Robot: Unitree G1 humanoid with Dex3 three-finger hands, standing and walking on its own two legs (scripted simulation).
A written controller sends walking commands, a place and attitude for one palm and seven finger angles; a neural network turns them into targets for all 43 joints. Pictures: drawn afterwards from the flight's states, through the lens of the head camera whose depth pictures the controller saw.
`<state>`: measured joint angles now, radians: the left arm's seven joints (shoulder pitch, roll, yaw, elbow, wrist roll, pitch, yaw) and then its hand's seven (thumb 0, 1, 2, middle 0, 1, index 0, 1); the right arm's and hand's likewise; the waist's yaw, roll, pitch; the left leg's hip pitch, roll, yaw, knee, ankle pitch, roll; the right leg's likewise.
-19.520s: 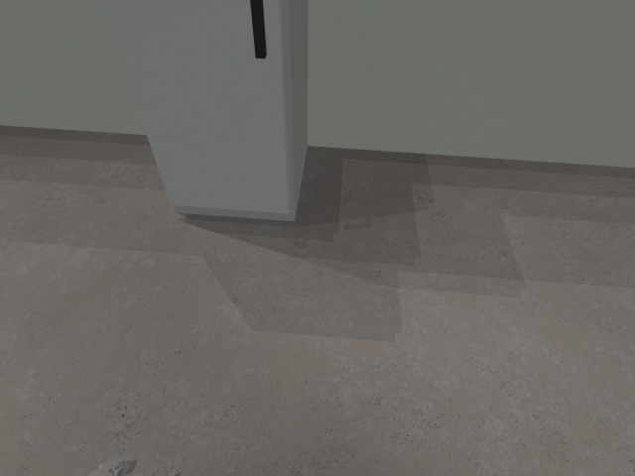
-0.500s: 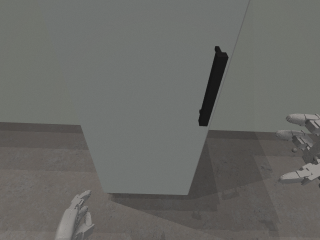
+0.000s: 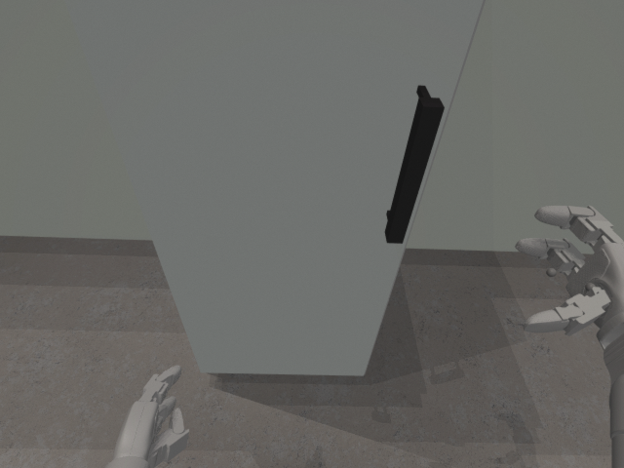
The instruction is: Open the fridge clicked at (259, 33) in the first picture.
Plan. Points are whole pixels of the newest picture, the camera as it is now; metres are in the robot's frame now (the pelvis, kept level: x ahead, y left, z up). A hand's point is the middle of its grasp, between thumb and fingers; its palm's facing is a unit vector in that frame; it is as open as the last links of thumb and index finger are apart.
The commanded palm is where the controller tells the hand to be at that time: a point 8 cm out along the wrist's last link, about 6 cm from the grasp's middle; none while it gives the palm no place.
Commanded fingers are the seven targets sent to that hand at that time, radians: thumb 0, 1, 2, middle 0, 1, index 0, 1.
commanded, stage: move the hooked fingers beside the handle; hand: right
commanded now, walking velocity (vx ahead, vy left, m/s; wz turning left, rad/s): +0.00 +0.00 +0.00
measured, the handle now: (406, 171) +0.52 -0.14 +0.13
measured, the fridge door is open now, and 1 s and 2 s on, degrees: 0 0 0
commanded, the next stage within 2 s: none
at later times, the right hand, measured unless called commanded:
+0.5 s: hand (509, 235) +0.36 -0.24 +0.15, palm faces +0.05 +1.00 +0.00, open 14.0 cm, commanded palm +0.34 -0.29 +0.15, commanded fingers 0.00 0.50 -0.30 0.30 1.20 0.30 1.20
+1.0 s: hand (481, 207) +0.42 -0.22 +0.15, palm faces +0.03 +1.00 +0.01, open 14.0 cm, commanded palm +0.39 -0.27 +0.15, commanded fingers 0.00 0.50 -0.30 0.30 1.20 0.30 1.20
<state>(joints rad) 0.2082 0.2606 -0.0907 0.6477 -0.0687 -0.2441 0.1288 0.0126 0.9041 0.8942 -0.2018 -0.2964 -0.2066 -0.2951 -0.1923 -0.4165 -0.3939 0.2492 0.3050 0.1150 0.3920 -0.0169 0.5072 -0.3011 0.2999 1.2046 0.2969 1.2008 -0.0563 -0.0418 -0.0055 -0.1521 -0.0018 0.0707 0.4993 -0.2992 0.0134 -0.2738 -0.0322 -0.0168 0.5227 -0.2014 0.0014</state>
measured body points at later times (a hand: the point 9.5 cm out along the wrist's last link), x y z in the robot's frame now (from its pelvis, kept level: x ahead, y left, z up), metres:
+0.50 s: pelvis +0.01 +0.00 +0.00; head +0.00 +0.01 +0.45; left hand +0.16 +0.25 -0.08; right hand +0.35 -0.30 +0.15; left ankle -0.02 +0.11 -0.73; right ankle +0.05 -0.12 -0.74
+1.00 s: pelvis +0.01 +0.00 +0.00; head +0.02 +0.00 +0.45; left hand +0.12 +0.26 -0.10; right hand +0.41 -0.28 +0.15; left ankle -0.02 +0.11 -0.73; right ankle +0.05 -0.12 -0.74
